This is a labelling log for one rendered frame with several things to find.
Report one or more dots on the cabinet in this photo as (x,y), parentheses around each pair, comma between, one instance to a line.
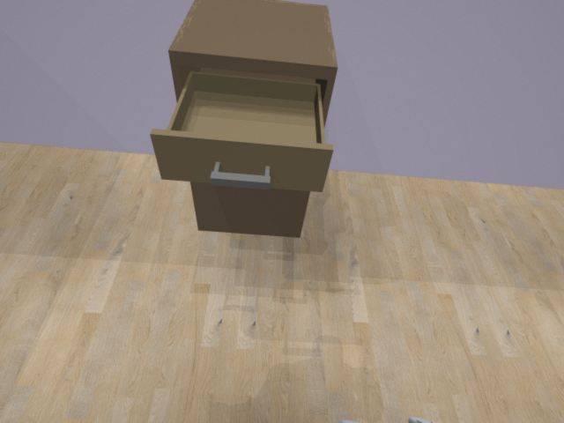
(258,39)

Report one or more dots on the drawer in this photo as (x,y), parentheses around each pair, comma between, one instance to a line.
(245,124)

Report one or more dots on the handle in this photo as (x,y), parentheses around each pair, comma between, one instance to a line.
(240,180)

